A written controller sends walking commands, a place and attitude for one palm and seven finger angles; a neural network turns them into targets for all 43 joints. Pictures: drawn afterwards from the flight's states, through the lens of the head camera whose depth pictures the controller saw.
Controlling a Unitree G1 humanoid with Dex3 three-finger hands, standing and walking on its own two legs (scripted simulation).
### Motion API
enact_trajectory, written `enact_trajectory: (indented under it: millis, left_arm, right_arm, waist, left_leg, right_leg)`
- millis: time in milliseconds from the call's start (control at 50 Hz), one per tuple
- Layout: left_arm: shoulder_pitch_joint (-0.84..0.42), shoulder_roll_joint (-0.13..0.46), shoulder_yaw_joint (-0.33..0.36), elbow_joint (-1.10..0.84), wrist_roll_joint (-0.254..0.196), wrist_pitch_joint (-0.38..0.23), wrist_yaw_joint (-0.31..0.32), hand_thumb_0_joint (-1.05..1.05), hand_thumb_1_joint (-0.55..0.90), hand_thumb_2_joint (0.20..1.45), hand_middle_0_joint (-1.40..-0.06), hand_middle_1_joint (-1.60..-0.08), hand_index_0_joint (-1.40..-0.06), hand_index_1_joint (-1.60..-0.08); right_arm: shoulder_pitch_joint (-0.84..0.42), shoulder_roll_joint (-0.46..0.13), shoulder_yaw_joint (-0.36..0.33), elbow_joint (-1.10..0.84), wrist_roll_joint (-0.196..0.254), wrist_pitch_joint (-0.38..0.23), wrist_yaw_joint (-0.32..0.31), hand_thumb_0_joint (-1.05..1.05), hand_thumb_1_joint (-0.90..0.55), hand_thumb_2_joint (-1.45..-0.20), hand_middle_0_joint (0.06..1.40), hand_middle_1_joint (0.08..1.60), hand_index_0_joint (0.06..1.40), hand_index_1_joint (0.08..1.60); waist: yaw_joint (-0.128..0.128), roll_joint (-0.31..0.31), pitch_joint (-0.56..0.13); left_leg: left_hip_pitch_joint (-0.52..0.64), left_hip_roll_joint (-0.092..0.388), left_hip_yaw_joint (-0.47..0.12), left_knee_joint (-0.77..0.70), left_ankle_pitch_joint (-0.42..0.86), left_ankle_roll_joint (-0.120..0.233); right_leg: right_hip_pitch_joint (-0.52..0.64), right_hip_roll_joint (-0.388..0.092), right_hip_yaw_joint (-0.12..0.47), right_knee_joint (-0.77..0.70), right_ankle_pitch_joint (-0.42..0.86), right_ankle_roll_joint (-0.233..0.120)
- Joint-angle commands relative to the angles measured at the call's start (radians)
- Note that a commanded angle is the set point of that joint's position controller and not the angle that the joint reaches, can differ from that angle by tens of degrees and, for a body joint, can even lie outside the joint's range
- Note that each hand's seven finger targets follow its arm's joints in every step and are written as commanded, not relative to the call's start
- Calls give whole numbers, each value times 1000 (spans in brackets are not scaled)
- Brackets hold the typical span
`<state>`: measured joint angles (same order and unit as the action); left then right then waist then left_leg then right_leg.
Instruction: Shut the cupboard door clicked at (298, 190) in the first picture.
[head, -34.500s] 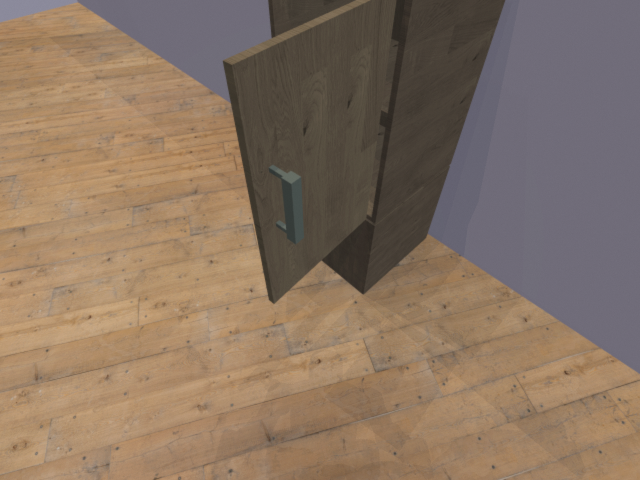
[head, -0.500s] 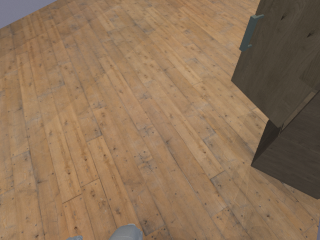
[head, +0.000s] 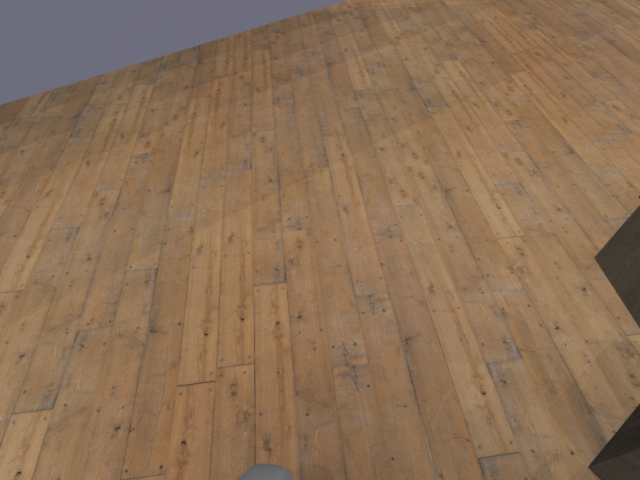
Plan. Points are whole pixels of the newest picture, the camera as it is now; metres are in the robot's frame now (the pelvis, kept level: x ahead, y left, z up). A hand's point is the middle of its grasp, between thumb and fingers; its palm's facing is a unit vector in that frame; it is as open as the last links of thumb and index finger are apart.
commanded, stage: walk to a spot facing it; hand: left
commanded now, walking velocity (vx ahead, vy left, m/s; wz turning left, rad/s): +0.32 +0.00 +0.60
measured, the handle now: out of the picture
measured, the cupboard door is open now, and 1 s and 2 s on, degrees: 58 58 58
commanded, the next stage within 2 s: turn to face it in 0.70 s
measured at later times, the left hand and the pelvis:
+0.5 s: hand out of the picture +0.12 +0.26 -0.17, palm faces +0.31 -0.93 -0.20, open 7.4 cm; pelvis +0.17 +0.07 +0.00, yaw +15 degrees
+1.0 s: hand (185, 317) +0.39 +0.28 -0.15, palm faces +0.33 -0.92 -0.22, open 7.1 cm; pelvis +0.39 +0.09 +0.02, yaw +16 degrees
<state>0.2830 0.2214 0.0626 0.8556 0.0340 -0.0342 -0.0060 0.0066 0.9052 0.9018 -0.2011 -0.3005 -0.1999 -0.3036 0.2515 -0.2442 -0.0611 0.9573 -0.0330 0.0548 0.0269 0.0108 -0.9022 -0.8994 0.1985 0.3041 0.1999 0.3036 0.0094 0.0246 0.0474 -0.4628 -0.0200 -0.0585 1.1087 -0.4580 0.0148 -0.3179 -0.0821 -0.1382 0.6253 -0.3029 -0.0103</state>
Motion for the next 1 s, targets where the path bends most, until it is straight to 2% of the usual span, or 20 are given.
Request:
enact_trajectory:
  millis: [0, 80, 200, 240, 280, 300, 320, 340, 380, 440, 660, 720, 740, 760, 780, 800, 840, 880, 920, 980]
  left_arm:
    - [7, 120, 36, -30, 1, -34, 20, 0, 900, 900, -200, -300, -200, -300]
    - [143, 105, 33, 49, -1, -47, 22, 0, 900, 900, -200, -300, -200, -300]
    - [177, 125, 35, 82, 0, -47, 21, 0, 900, 900, -200, -300, -200, -300]
    - [155, 142, 40, 82, -1, -45, 20, 0, 900, 900, -200, -300, -200, -300]
    - [124, 158, 42, 84, -11, -37, 14, 0, 900, 900, -200, -300, -200, -300]
    - [136, 119, 42, 57, -16, -33, 2, 0, 900, 900, -200, -300, -200, -300]
    - [72, 81, 23, -5, -19, -28, -7, 0, 900, 900, -200, -300, -200, -300]
    - [-19, 91, 22, -44, -13, -26, 2, 0, 900, 900, -200, -300, -200, -300]
    - [-23, 60, 21, -9, -6, -14, 3, 0, 900, 900, -200, -300, -200, -300]
    - [65, 26, 21, 56, 7, 9, -12, 0, 900, 900, -200, -300, -200, -300]
    - [-143, 33, 13, -7, -3, 9, -23, 0, 900, 900, -200, -300, -200, -300]
    - [-46, 55, 19, 28, -3, -5, -19, 0, 900, 900, -200, -300, -200, -300]
    - [67, 97, 32, 62, 0, -15, -13, 0, 900, 900, -200, -300, -200, -300]
    - [203, 182, 52, 100, 8, -25, -2, 0, 900, 900, -200, -300, -200, -300]
    - [259, 224, 57, 113, -3, -19, 7, 0, 900, 900, -200, -300, -200, -300]
    - [188, 188, 50, 108, -10, -21, 14, 0, 900, 900, -200, -300, -200, -300]
    - [55, 84, 20, 82, -16, -20, 24, 0, 900, 900, -200, -300, -200, -300]
    - [22, 40, 8, 88, -14, -27, 27, 0, 900, 900, -200, -300, -200, -300]
    - [37, 33, 1, 108, -14, -31, 26, 0, 900, 900, -200, -300, -200, -300]
    - [53, 65, 19, 111, -12, -20, 27, 0, 900, 900, -200, -300, -200, -300]
  right_arm:
    - [-75, -35, -20, -112, -1, -40, 20, 0, -900, -900, 200, 300, 200, 300]
    - [-156, 11, -7, -124, 7, -47, 32, 0, -900, -900, 200, 300, 200, 300]
    - [-245, 21, 9, -163, 5, -64, 44, 0, -900, -900, 200, 300, 200, 300]
    - [-204, 3, 5, -160, 4, -72, 39, 0, -900, -900, 200, 300, 200, 300]
    - [6, -65, -13, -99, -4, -80, 26, 0, -900, -900, 200, 300, 200, 300]
    - [158, -183, -43, -71, -11, -84, 8, 0, -900, -900, 200, 300, 200, 300]
    - [264, -284, -67, -43, -5, -82, -11, 0, -900, -900, 200, 300, 200, 300]
    - [263, -290, -63, -28, 4, -77, -20, 0, -900, -900, 200, 300, 200, 300]
    - [92, -188, -32, -77, 5, -87, -35, 0, -900, -900, 200, 300, 200, 300]
    - [5, -98, -4, -74, 2, -106, -43, 0, -900, -900, 200, 300, 200, 300]
    - [105, -72, -8, 37, 5, -116, -41, 0, -900, -900, 200, 300, 200, 300]
    - [112, -67, -4, 59, 8, -112, -43, 0, -900, -900, 200, 300, 200, 300]
    - [108, -50, 0, 66, 16, -114, -41, 0, -900, -900, 200, 300, 200, 300]
    - [132, -6, 6, 50, 27, -119, -32, 0, -900, -900, 200, 300, 200, 300]
    - [146, 2, 7, 26, 25, -112, -35, 0, -900, -900, 200, 300, 200, 300]
    - [137, -22, -2, 47, 17, -103, -41, 0, -900, -900, 200, 300, 200, 300]
    - [79, 8, 5, 53, 17, -100, -42, 0, -900, -900, 200, 300, 200, 300]
    - [116, 61, 18, 69, 12, -85, -38, 0, -900, -900, 200, 300, 200, 300]
    - [124, 79, 25, 69, 11, -72, -37, 0, -900, -900, 200, 300, 200, 300]
    - [67, 75, 20, 37, 15, -64, -41, 0, -900, -900, 200, 300, 200, 300]
  waist:
    - [-26, -164, 14]
    - [25, -150, 6]
    - [46, -166, 29]
    - [15, -163, 9]
    - [-90, -81, -111]
    - [-160, 119, -228]
    - [-193, 266, -263]
    - [-192, 129, -215]
    - [-109, 135, -97]
    - [-29, 100, -52]
    - [-29, 46, 50]
    - [19, 9, 7]
    - [72, -50, -38]
    - [113, -234, -124]
    - [108, -322, -139]
    - [81, -319, -121]
    - [29, -106, -45]
    - [-15, -111, -60]
    - [-26, -152, -72]
    - [-12, -155, -111]
  left_leg:
    - [-211, 109, 25, 113, 186, -27]
    - [-262, 97, 101, -84, 192, -28]
    - [-147, 89, 170, -390, 183, 11]
    - [-19, 58, 196, -448, 150, 37]
    - [349, 1, 226, -574, 215, 61]
    - [635, 187, -65, -626, 179, 138]
    - [775, 426, -455, -751, 259, 243]
    - [672, 474, -477, -799, 184, 261]
    - [410, 399, -350, -852, -24, 205]
    - [248, 289, -172, -889, 56, 162]
    - [290, 258, -66, -908, 243, 187]
    - [265, 203, -26, -751, 352, 139]
    - [181, 145, 18, -587, 365, 106]
    - [-8, 25, 112, -306, 173, 59]
    - [-107, -36, 115, -45, -158, 37]
    - [-136, 19, 29, 81, -109, 34]
    - [-110, 86, 31, 66, 40, 4]
    - [-23, 102, 77, -60, 77, -22]
    - [21, 88, 126, -179, 95, -46]
    - [10, 62, 151, -283, 112, -62]
  right_leg:
    - [106, -275, 209, -472, -170, -65]
    - [327, -263, 38, -416, 229, -76]
    - [368, -308, -60, -352, 392, -71]
    - [340, -318, -80, -273, 490, -68]
    - [206, -251, -173, 37, 497, -22]
    - [-50, -163, -179, 324, 191, 28]
    - [-348, -32, -80, 597, -294, 56]
    - [-402, -44, 51, 674, -290, 32]
    - [-393, -95, 113, 666, -152, 29]
    - [-266, -84, 108, 519, -25, 37]
    - [-137, -14, 77, 35, 147, 33]
    - [98, 39, 41, -112, 186, 15]
    - [281, 4, 105, -164, 160, -6]
    - [499, -211, 359, -249, 99, -77]
    - [501, -385, 584, -374, 153, -160]
    - [416, -374, 598, -395, 179, -180]
    - [270, -285, 375, -358, 418, -191]
    - [199, -207, 231, -330, 644, -171]
    - [180, -160, 190, -310, 801, -162]
    - [251, -144, 243, -265, 870, -171]
